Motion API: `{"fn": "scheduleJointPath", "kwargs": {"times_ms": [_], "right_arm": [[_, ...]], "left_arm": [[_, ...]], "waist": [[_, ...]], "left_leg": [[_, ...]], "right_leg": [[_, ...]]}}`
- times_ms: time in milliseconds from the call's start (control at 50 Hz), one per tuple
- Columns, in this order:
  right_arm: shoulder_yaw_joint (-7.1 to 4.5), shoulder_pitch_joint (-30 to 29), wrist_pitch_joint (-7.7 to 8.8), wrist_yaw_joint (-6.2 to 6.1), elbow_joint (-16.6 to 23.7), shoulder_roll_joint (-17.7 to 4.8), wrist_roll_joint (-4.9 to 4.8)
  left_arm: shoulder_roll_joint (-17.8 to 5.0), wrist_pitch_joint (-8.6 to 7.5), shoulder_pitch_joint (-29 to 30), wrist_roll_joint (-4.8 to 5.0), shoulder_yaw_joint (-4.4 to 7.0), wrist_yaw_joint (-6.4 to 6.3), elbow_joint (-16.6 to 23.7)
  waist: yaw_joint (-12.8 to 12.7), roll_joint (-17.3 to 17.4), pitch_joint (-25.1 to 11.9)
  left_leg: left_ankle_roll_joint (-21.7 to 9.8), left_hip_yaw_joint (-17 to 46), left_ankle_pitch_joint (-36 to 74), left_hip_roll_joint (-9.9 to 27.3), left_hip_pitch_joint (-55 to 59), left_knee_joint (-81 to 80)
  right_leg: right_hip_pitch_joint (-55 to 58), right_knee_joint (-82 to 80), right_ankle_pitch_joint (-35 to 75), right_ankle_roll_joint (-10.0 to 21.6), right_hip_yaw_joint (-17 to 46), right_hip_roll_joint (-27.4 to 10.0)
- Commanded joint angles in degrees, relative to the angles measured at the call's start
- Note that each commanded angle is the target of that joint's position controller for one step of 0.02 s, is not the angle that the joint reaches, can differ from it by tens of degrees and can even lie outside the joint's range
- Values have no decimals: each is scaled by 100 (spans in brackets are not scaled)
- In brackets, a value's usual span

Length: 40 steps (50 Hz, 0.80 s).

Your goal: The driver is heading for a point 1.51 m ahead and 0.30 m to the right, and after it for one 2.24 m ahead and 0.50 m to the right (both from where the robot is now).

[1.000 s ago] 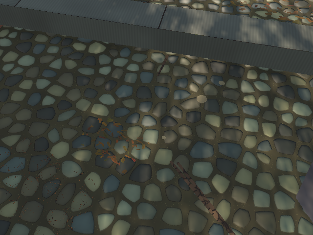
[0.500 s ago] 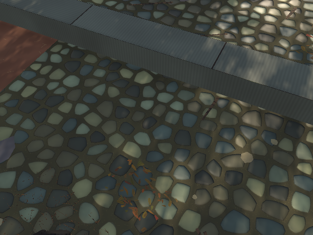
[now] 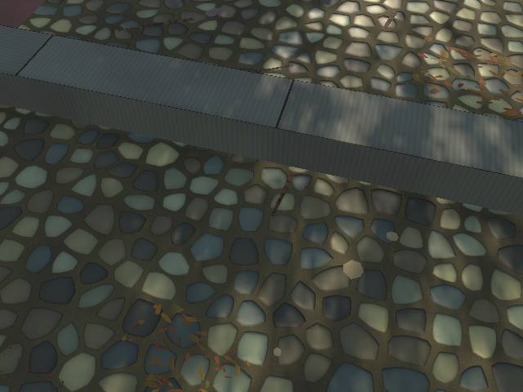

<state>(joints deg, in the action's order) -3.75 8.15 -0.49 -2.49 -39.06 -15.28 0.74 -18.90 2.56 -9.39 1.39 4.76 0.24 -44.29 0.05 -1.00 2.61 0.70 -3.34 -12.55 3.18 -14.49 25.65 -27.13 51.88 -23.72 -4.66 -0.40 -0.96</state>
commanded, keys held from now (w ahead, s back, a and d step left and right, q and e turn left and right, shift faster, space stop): e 0.50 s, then no key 0.50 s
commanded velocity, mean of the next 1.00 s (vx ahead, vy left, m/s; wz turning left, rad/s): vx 0.01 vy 0.00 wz -0.40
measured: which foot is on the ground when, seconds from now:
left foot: down 0.00-0.10, up 0.12-0.58, down 0.60-1.00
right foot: up 0.00-0.08, down 0.10-0.60, up 0.62-0.88, down 0.90-1.00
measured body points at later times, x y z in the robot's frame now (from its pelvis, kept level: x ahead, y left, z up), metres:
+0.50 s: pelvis +0.01 -0.03 +0.00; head +0.04 -0.06 +0.45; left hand +0.24 +0.20 -0.08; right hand +0.09 -0.35 -0.10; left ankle +0.08 +0.12 -0.71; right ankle +0.01 -0.12 -0.74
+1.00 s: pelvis +0.01 -0.02 +0.00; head +0.02 -0.04 +0.45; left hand +0.23 +0.17 -0.11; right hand +0.03 -0.31 -0.12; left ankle +0.07 +0.10 -0.74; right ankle -0.06 -0.13 -0.74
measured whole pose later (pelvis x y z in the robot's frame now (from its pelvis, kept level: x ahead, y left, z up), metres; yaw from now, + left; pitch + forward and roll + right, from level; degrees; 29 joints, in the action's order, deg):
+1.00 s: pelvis +0.01 -0.02 +0.00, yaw -23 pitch -1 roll +0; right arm -1.4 10.0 1.2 0.1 -43.6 -14.0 1.1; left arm -14.9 2.6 -11.8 -0.8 2.6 -0.6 -41.8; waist 0.9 0.7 2.3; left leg 2.2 2.4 -14.1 1.0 -13.5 28.1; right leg -10.8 28.3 -16.9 -0.3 3.8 0.6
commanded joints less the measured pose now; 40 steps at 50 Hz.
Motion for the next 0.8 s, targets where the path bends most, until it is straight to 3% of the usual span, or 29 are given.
{"fn": "scheduleJointPath", "kwargs": {"times_ms": [20, 80, 100, 120, 140, 160, 180, 200, 220, 280, 360, 420, 500, 560, 580, 600, 620, 640, 660, 680, 720, 760, 800], "right_arm": [[-330, -43, 24, -14, 262, -1102, -61], [-342, -136, 42, 8, 178, -1116, -217], [-307, 177, 66, 37, 29, -955, -202], [-218, 346, 77, 76, 83, -632, 28], [-152, -230, 93, 25, 451, -527, 103], [-229, -468, 91, -8, 442, -818, 14], [-265, -428, 72, -26, 401, -887, -72], [-296, -281, 49, -80, 259, -895, -50], [-326, -233, 20, -122, 220, -961, -12], [-306, 10, 45, -78, 164, -796, -42], [-232, -194, 87, -40, 224, -643, -50], [-221, -265, 128, 23, 250, -659, -77], [-245, -212, 226, 113, 273, -731, -125], [-247, 156, 300, 204, 166, -701, -128], [-256, 255, 316, 218, 131, -721, -90], [-293, 267, 308, 199, 198, -994, 13], [-349, -7, 251, 180, 256, -1407, 132], [-286, 43, 265, 190, 292, -1106, 204], [-237, -36, 280, 182, 317, -995, 125], [-209, -176, 279, 168, 310, -914, 42], [-126, -272, 273, 159, 270, -748, -73], [-83, -233, 223, 164, 202, -664, -42], [-93, -192, 158, 166, 164, -717, -31]], "left_arm": [[-321, -33, 142, -1, 37, 121, 586], [-408, 0, -272, -29, 117, 186, 535], [-554, 4, -441, -68, 182, 131, 505], [-1202, -7, -562, -78, 346, 20, 600], [-1588, -85, -566, -270, 380, 41, 748], [-1306, -202, -634, -337, 305, 76, 763], [-1136, -282, -397, -288, 245, 62, 756], [-1004, -295, -113, -173, 226, 16, 781], [-853, -270, 92, -72, 167, -31, 821], [-785, -192, 103, -100, 126, -131, 890], [-872, -140, 0, -69, 169, -209, 920], [-941, -101, 47, -82, 203, -199, 981], [-963, -51, 126, -61, 225, -139, 1055], [-834, -1, 297, -16, 169, -151, 1100], [-732, 12, 250, 4, 131, -173, 1089], [-499, -6, 6, -67, 54, -178, 1076], [-368, -59, -216, -84, 25, -165, 1128], [-758, -114, -82, -153, 137, -178, 1115], [-1019, -121, -126, -114, 247, -177, 1032], [-949, -85, -194, -90, 263, -186, 903], [-624, 0, -233, -92, 186, -205, 799], [-321, 4, -149, -76, 75, -177, 823], [-97, -20, 51, -93, -36, -146, 883]], "waist": [[125, 1160, -812], [-146, 1040, -809], [-164, 671, -801], [-18, -825, -814], [-251, -1716, -847], [-487, -925, -1067], [-298, -734, -866], [-152, -449, -758], [-75, -484, -680], [33, -572, -847], [-88, -608, -798], [-138, -731, -697], [-159, -816, -695], [42, -802, -851], [101, -706, -856], [-26, -117, -966], [-389, 1272, -677], [-122, 1436, -678], [-116, 1083, -587], [-182, 854, -520], [-162, 817, -425], [-129, 961, -489], [8, 1176, -615]], "left_leg": [[-1246, 705, 2555, 1382, 795, -395], [-876, 458, 1910, 1330, 490, 158], [-492, 152, 1167, 1109, 53, 687], [130, -470, -730, 507, -1205, 2248], [387, 47, -2825, -325, -2398, 3553], [333, 672, -2732, -204, -2462, 4266], [240, 774, -2240, -122, -2497, 4364], [232, 809, -1766, -52, -2517, 4181], [264, 845, -1448, -22, -2470, 4014], [372, 777, -899, -237, -2037, 3870], [467, 854, -661, -335, -1899, 2678], [463, 894, -702, -426, -1483, 2038], [363, 918, -859, -559, -980, 1330], [193, 760, -181, -517, -230, 129], [79, 782, 507, -369, 249, -468], [-210, 1474, 1051, 435, 807, -646], [-964, 2559, 2163, 1302, 875, -750], [-1703, 3186, 2301, 1895, 560, -858], [-1750, 2941, 2117, 1769, 497, -822], [-1506, 2498, 1861, 1426, 496, -732], [-1278, 1998, 1978, 1084, 577, -604], [-1220, 1567, 2206, 804, 628, -546], [-1191, 1395, 2297, 699, 705, -448]], "right_leg": [[301, -788, 253, 82, -241, -15], [1191, -2147, 1212, 442, -496, 197], [1797, -2659, 1916, 640, -230, 204], [2672, -3010, 3812, 1120, 1517, -1032], [2629, -3133, 4851, 2414, 3172, -2229], [2574, -3231, 4388, 2591, 2964, -2097], [2415, -3189, 3983, 2280, 2453, -1752], [2311, -3166, 3472, 1957, 2144, -1433], [2191, -3174, 3362, 1806, 2013, -1304], [1972, -3210, 3367, 1791, 1830, -1033], [2065, -3185, 2677, 1766, 2066, -928], [1766, -3200, 2114, 1781, 2370, -871], [1693, -3062, 2309, 1763, 2869, -820], [1733, -2691, 2725, 1544, 2873, -669], [1528, -2542, 2402, 1325, 2763, -492], [1079, -2000, 1388, 999, 2378, -162], [196, -1189, -354, 642, 1312, 766], [-7, 34, -1386, 345, 1070, 703], [-121, 834, -1219, 220, 1119, 599], [-181, 1146, -926, 118, 1124, 563], [-237, 1195, -510, -46, 1144, 519], [90, 446, -333, -131, 808, 408], [597, -640, -346, -152, 423, 189]]}}
Next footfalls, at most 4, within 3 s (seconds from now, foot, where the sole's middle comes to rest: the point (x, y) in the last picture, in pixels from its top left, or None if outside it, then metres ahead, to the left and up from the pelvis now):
0.10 right None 0.05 -0.13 -0.78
0.60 left None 0.11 0.08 -0.78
0.90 right None -0.02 -0.15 -0.78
2.78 right None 0.36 -0.29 -0.78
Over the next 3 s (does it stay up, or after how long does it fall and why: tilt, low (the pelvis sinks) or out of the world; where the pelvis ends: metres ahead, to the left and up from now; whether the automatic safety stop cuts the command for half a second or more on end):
stays up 0.34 -0.19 0.00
